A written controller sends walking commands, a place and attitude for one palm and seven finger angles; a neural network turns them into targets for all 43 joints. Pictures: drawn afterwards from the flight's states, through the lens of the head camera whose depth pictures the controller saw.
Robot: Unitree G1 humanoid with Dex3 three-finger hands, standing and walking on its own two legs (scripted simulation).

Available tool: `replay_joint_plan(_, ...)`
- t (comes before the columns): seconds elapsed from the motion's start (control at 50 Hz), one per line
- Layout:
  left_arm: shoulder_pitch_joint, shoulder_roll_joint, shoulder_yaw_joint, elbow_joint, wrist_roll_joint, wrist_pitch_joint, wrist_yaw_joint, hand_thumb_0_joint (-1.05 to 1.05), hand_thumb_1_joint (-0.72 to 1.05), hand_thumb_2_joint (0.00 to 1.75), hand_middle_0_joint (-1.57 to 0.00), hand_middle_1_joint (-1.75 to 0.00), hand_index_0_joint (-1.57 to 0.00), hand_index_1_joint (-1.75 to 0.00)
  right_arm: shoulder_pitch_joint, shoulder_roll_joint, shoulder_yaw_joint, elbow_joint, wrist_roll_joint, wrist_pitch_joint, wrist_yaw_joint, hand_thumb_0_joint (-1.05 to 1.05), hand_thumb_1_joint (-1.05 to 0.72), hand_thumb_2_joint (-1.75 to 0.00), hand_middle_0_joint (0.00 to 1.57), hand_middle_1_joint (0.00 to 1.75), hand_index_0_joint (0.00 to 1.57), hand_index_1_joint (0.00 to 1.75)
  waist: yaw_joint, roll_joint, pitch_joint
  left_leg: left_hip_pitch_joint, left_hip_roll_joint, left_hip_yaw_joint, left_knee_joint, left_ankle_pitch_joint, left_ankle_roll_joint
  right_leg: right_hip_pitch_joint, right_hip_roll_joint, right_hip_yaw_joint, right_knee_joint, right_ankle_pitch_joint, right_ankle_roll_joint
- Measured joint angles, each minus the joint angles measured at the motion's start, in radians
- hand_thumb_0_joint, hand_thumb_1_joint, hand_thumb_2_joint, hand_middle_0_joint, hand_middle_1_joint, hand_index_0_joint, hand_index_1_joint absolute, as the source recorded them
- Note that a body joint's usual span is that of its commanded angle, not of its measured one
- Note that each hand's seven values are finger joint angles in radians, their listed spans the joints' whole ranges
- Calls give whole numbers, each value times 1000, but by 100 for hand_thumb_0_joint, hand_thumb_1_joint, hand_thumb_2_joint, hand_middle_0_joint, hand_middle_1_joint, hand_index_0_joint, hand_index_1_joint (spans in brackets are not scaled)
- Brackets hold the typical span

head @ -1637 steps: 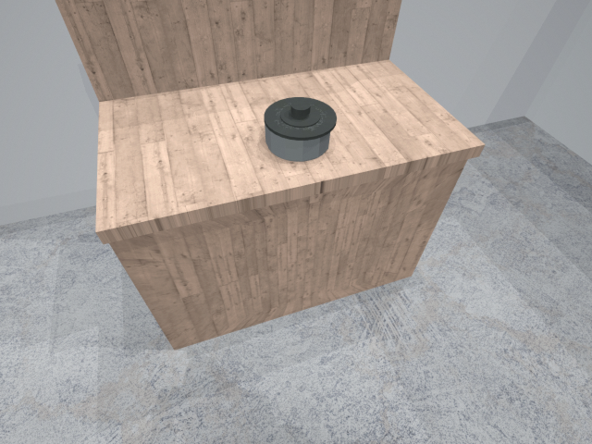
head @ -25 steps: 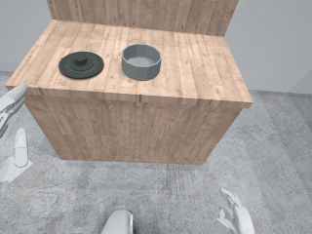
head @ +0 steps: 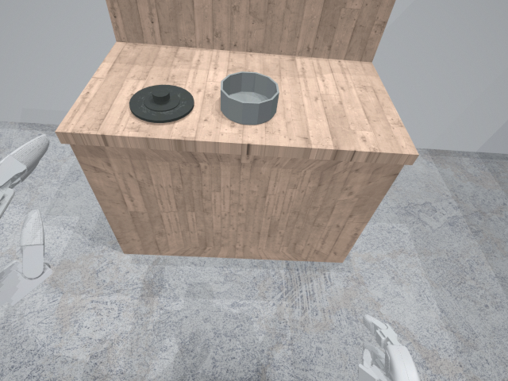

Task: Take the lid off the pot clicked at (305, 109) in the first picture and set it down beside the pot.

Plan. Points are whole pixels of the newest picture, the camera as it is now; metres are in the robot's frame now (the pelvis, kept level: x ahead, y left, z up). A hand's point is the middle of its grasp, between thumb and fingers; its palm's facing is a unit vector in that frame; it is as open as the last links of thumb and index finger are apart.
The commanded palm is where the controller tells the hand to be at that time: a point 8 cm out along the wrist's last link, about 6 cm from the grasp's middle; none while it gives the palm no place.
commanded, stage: stop stepping back and stand still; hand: left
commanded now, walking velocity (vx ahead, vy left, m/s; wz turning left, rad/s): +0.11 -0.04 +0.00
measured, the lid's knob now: (161, 94) +0.82 +0.26 -0.02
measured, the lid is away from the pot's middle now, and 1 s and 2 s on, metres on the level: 0.25 0.25 0.25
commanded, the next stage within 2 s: let the arm hang, fingers relaxed in 1.18 s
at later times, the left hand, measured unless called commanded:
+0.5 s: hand out of the picture +0.11 +0.15 -0.15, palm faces +0.08 -1.00 -0.04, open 7.2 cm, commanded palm none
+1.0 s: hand out of the picture +0.13 +0.19 -0.15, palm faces +0.12 -0.97 -0.19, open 7.3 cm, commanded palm none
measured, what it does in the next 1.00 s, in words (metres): steps on the spot: right foot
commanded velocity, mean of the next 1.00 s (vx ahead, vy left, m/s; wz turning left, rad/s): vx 0.00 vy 0.00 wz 0.00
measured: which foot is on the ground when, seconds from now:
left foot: down 0.00-1.00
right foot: down 0.00-0.18, up 0.20-0.48, down 0.50-1.00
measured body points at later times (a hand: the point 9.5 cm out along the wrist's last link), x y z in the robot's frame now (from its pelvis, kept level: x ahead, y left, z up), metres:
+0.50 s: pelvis +0.02 +0.00 +0.00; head +0.06 +0.04 +0.45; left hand +0.11 +0.20 -0.14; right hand +0.04 -0.24 -0.12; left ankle -0.03 +0.12 -0.71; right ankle +0.04 -0.13 -0.72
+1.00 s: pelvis +0.09 +0.01 +0.02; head +0.12 +0.02 +0.47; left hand +0.12 +0.24 -0.14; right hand +0.13 -0.22 -0.13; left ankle +0.00 +0.09 -0.71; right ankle +0.05 -0.12 -0.71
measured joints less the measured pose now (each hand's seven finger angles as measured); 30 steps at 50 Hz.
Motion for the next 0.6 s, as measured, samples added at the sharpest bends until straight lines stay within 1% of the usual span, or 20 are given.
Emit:
replay_joint_plan(0.04,-27,15,24,42,-11,-2,-3,1,88,90,-21,-30,-22,-30,-3,-8,-9,30,11,34,-2,2,-90,-90,21,30,21,30,14,10,-2,-50,-9,-15,124,-35,-5,-18,-3,-12,34,-9,-10)
replay_joint_plan(0.08,-49,-5,36,84,-17,7,-1,1,88,90,-21,-30,-22,-30,-1,-9,-15,55,15,64,-5,2,-90,-90,21,30,21,30,39,-16,-19,-105,-27,-14,282,-45,-7,-38,-15,3,58,-17,-13)
replay_joint_plan(0.1,-57,-26,39,103,-19,16,1,1,88,90,-21,-30,-22,-30,1,-9,-15,61,14,75,-8,2,-90,-90,21,30,21,30,49,-34,-28,-118,-28,-9,316,-45,-4,-47,-21,15,64,-17,-12)
replay_joint_plan(0.12,-64,-51,37,118,-18,29,5,1,88,90,-21,-30,-22,-30,4,-10,-13,63,11,81,-13,2,-90,-90,21,30,21,30,56,-50,-37,-117,-22,-3,305,-41,0,-54,-27,27,66,-15,-8)
replay_joint_plan(0.14,-72,-77,29,129,-17,41,10,1,88,90,-21,-30,-22,-30,8,-13,-11,62,8,82,-18,2,-90,-90,21,30,21,30,58,-64,-44,-103,-13,2,252,-27,5,-60,-34,34,68,-13,-3)
replay_joint_plan(0.16,-112,-106,-8,179,22,57,7,1,88,90,-21,-30,-21,-30,19,-23,-22,66,-3,67,-8,2,-90,-90,21,30,21,30,47,-59,-61,-101,0,1,190,-14,2,-72,-49,16,74,-19,6)
replay_joint_plan(0.18,-175,-140,-60,264,58,92,-4,1,88,90,-21,-30,-21,-30,33,-40,-39,69,-17,60,5,2,-90,-90,21,30,21,30,37,-48,-80,-89,10,7,96,10,-2,-95,-73,-6,102,-39,12)
replay_joint_plan(0.2,-239,-182,-109,370,80,143,-15,0,89,90,-20,-30,-21,-30,41,-63,-51,67,-31,67,12,2,-90,-90,21,30,21,30,27,-30,-96,-86,8,-1,28,-15,-13,-138,-88,-9,170,-111,20)
replay_joint_plan(0.22,-300,-222,-144,499,91,197,-25,0,89,90,-20,-30,-20,-30,37,-74,-58,78,-45,80,13,2,-90,-90,21,30,21,30,19,-30,-100,-108,-15,3,47,-27,-17,-189,-91,35,274,-171,31)
replay_joint_plan(0.24,-351,-258,-173,641,93,248,-35,0,89,90,-20,-30,-20,-30,34,-79,-57,92,-56,92,10,1,-90,-90,20,30,21,30,12,-31,-99,-119,-35,10,66,-23,-12,-236,-82,87,388,-196,43)
replay_joint_plan(0.28,-422,-302,-230,919,89,331,-53,0,90,90,-19,-30,-19,-30,47,-72,-47,124,-73,102,2,1,-91,-90,20,30,21,30,-13,-40,-101,-111,-63,13,56,4,0,-305,-56,160,589,-176,69)
replay_joint_plan(0.3,-446,-315,-261,1037,86,363,-61,1,90,90,-19,-30,-19,-30,61,-60,-40,139,-77,104,-5,1,-91,-90,20,30,21,30,-25,-52,-102,-100,-74,9,35,19,2,-329,-46,184,659,-156,79)
replay_joint_plan(0.34,-470,-337,-322,1212,80,400,-80,1,91,90,-19,-30,-19,-30,86,-32,-26,175,-77,106,-17,1,-91,-90,20,30,21,30,-32,-86,-93,-72,-83,6,-23,46,-2,-355,-36,218,709,-109,91)
replay_joint_plan(0.38,-467,-362,-381,1328,77,413,-100,2,91,90,-19,-30,-19,-30,102,-11,-17,216,-74,106,-24,1,-91,-90,21,30,21,30,-22,-108,-73,-44,-75,8,-86,72,-12,-346,-44,227,634,-88,96)
replay_joint_plan(0.44,-431,-403,-452,1440,72,397,-124,2,91,90,-19,-30,-19,-30,115,-4,-17,265,-68,104,-33,1,-90,-90,21,30,21,30,-4,-94,-28,-12,-39,3,-145,92,-30,-238,-62,199,317,-98,92)
replay_joint_plan(0.48,-412,-411,-438,1446,46,338,-116,-2,92,90,-18,-29,-20,-30,139,1,-24,289,-57,103,-34,1,-90,-90,21,30,21,30,8,-82,-9,-13,-21,-12,-132,78,-46,-123,-62,188,78,-7,78)
replay_joint_plan(0.5,-410,-397,-437,1450,46,312,-112,-4,93,90,-18,-29,-20,-30,153,5,-27,301,-48,104,-32,1,-90,-90,21,30,21,30,18,-91,-8,-21,-25,-13,-112,64,-53,-84,-66,205,9,49,63)
replay_joint_plan(0.52,-418,-391,-433,1472,51,294,-103,-5,93,90,-18,-29,-21,-30,150,3,-33,321,-42,109,-29,1,-90,-90,21,30,21,30,28,-78,0,-29,-17,-19,-81,42,-55,-80,-56,201,13,43,60)
replay_joint_plan(0.56,-431,-382,-433,1522,62,285,-91,-5,93,90,-18,-29,-21,-30,139,-8,-50,352,-36,122,-26,1,-91,-90,21,30,21,30,25,-36,14,-49,-10,-33,1,-13,-54,-51,-40,172,6,3,62)
replay_joint_plan(0.6,-430,-372,-426,1565,69,289,-78,-5,93,90,-18,-29,-21,-30,128,-15,-62,368,-35,128,-24,1,-91,-90,20,30,21,30,25,-12,10,-62,-14,-24,54,-23,-46,-16,-34,162,-35,-3,65)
